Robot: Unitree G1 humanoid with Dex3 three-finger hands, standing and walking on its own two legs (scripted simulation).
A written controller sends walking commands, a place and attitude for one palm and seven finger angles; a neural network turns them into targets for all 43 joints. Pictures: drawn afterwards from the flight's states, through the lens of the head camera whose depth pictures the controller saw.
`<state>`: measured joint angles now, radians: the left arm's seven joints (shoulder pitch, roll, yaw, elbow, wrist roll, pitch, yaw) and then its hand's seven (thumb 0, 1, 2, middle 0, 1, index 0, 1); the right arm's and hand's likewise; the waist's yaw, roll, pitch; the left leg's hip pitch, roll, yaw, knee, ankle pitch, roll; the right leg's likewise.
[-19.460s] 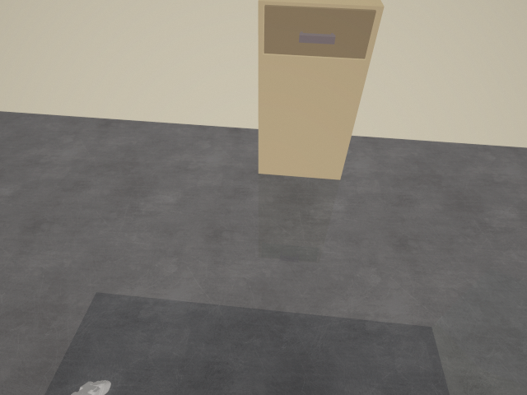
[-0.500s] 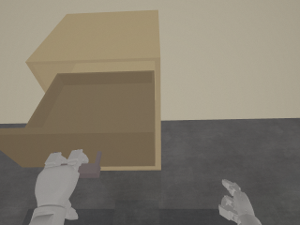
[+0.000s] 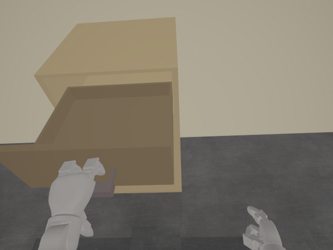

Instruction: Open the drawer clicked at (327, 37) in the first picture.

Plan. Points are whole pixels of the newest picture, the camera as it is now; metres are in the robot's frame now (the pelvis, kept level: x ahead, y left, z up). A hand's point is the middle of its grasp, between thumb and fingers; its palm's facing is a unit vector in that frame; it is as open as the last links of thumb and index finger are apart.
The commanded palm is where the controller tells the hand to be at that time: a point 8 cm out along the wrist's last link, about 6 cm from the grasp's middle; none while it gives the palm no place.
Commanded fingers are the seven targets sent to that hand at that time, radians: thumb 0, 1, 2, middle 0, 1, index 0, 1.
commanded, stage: lift the hand off the handle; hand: left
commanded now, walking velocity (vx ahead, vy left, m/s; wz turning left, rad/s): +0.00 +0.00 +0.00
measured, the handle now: (87, 181) +0.26 +0.24 +0.03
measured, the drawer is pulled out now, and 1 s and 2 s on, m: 0.30 0.29 0.29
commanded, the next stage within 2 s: draw the hand back to the body in 1.08 s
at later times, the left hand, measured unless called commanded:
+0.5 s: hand (72, 184) +0.22 +0.24 +0.09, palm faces +0.07 -0.09 -0.99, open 13.3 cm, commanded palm +0.20 +0.23 +0.17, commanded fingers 0.00 -0.50 0.30 -0.30 -1.20 -0.30 -1.20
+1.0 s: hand (52, 141) +0.25 +0.25 +0.20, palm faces +0.26 -0.07 -0.96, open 13.7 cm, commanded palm +0.20 +0.24 +0.23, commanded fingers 0.00 -0.50 0.30 -0.30 -1.20 -0.30 -1.20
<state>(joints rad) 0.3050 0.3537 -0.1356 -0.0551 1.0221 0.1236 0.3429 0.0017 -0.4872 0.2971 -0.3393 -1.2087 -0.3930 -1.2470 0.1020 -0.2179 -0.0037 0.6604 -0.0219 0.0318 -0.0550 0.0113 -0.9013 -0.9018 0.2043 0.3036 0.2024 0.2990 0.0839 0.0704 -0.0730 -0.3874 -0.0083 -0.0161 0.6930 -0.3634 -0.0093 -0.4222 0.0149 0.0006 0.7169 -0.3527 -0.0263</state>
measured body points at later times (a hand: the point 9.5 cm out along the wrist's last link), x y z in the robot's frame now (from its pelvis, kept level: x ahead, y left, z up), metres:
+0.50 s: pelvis +0.01 +0.00 +0.02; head +0.00 -0.04 +0.47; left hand +0.21 +0.24 +0.15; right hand +0.24 -0.19 -0.08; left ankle +0.00 +0.13 -0.72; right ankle +0.01 -0.10 -0.72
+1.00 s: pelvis +0.00 +0.01 +0.03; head -0.02 -0.04 +0.47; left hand +0.23 +0.25 +0.25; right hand +0.25 -0.17 -0.06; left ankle +0.00 +0.13 -0.72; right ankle +0.01 -0.10 -0.72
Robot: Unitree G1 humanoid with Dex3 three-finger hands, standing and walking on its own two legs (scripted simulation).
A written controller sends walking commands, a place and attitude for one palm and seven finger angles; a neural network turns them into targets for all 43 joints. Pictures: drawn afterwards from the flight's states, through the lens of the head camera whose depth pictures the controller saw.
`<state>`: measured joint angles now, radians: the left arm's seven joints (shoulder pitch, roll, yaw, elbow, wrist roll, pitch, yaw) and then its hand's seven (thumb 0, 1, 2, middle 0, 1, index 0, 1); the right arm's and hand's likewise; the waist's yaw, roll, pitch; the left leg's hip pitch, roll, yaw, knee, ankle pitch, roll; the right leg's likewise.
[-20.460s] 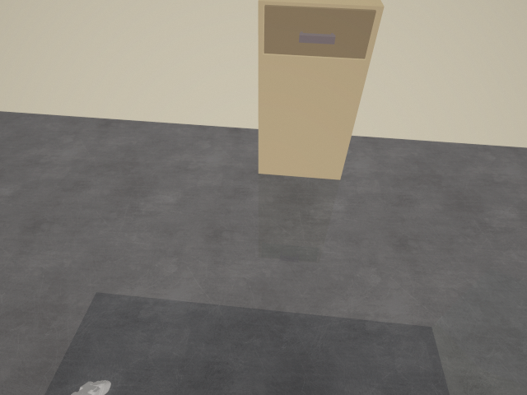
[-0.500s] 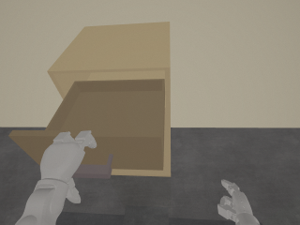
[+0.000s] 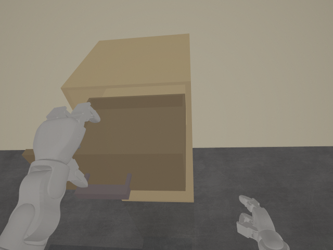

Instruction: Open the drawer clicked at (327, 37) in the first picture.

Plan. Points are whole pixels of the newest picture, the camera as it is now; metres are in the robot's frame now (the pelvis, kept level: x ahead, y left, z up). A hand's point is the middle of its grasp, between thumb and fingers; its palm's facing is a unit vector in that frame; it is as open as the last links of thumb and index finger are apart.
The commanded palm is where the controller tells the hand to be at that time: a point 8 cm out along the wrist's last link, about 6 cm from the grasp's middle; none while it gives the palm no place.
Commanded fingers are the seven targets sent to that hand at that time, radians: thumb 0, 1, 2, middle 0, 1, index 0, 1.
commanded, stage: lift the hand off the handle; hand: left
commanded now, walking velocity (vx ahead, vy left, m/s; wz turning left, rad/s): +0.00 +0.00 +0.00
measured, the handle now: (105, 184) +0.27 +0.23 +0.01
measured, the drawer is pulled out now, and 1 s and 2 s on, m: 0.29 0.29 0.29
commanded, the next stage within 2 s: draw the hand back to the body in 0.08 s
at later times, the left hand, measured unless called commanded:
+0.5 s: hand (71, 164) +0.23 +0.24 +0.15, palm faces +0.14 -0.07 -0.99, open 13.8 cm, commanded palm +0.18 +0.24 +0.20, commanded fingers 0.00 -0.50 0.30 -0.30 -1.20 -0.30 -1.20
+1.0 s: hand (78, 162) +0.21 +0.20 +0.18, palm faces +0.36 -0.86 -0.36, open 13.3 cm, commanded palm +0.16 +0.25 +0.20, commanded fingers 0.00 -0.08 0.48 -0.27 -0.93 -0.27 -0.93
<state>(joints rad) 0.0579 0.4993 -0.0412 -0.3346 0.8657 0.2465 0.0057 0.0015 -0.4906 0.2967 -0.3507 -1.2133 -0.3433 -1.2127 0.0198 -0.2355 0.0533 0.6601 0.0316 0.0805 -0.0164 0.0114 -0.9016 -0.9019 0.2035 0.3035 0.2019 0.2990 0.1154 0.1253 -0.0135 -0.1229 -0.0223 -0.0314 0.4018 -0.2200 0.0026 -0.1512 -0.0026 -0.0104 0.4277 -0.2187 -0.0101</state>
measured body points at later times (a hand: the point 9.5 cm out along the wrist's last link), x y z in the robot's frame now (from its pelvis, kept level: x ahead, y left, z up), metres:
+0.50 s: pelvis +0.00 -0.01 +0.00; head -0.02 -0.06 +0.44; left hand +0.22 +0.24 +0.20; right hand +0.23 -0.20 -0.10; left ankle +0.00 +0.12 -0.74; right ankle +0.01 -0.11 -0.74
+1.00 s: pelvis +0.01 -0.01 +0.00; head +0.00 -0.02 +0.45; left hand +0.19 +0.25 +0.20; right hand +0.22 -0.20 -0.07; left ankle +0.00 +0.12 -0.74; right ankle +0.01 -0.11 -0.74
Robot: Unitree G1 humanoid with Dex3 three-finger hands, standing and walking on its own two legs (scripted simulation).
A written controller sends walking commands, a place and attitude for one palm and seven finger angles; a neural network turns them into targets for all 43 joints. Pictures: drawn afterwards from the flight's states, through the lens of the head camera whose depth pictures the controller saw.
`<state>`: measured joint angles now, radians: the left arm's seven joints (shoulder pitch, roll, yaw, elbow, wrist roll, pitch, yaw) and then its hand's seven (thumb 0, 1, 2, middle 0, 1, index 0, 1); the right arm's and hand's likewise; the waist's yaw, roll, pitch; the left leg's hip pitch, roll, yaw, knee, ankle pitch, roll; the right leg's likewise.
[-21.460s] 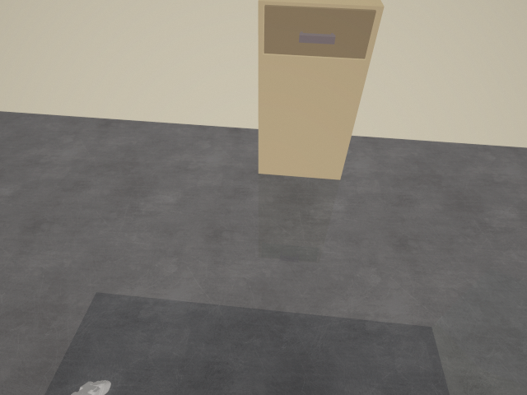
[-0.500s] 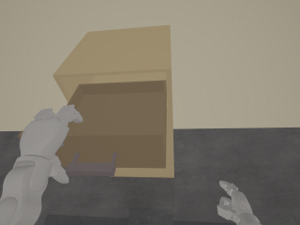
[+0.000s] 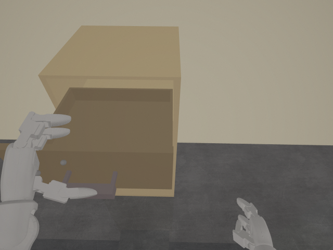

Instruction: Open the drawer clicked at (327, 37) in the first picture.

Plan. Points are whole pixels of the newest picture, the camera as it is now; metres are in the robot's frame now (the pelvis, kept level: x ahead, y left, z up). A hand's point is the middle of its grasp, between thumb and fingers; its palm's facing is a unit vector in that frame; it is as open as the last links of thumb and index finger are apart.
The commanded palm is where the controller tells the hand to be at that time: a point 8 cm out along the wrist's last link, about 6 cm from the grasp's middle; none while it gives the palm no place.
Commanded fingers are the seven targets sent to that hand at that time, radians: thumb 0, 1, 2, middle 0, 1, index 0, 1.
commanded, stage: draw the hand back to the body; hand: left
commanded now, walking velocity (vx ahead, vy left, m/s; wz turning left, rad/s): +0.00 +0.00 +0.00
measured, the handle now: (89, 182) +0.26 +0.24 +0.01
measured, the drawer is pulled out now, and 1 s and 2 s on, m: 0.29 0.29 0.29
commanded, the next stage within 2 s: step back with the hand held close in 0.78 s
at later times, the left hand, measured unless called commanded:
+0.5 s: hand (40, 164) +0.19 +0.24 +0.19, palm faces +0.44 -0.81 -0.39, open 9.3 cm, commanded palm +0.14 +0.28 +0.20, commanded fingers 0.00 0.80 0.86 -0.21 -0.37 -0.21 -0.37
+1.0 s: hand (32, 172) +0.18 +0.25 +0.19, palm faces +0.44 -0.79 -0.42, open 7.4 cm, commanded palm +0.11 +0.29 +0.20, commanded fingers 0.00 0.90 0.90 -0.20 -0.30 -0.20 -0.30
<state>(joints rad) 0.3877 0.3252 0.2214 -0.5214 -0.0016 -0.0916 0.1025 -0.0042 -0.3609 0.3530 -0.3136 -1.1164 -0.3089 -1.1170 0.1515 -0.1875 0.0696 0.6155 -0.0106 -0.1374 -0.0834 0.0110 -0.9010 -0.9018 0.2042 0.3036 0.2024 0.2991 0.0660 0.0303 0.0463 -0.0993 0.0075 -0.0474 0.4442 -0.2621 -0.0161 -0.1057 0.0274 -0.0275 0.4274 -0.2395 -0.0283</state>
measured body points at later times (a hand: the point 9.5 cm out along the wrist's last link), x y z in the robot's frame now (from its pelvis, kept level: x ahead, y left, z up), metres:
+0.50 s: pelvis +0.01 +0.00 +0.00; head -0.01 -0.02 +0.45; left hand +0.16 +0.29 +0.21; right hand +0.21 -0.21 -0.08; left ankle -0.01 +0.13 -0.74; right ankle +0.00 -0.10 -0.74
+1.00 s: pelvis -0.01 +0.00 +0.00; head -0.02 -0.01 +0.45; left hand +0.15 +0.29 +0.21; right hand +0.18 -0.21 -0.08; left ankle -0.01 +0.13 -0.74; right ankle +0.00 -0.10 -0.74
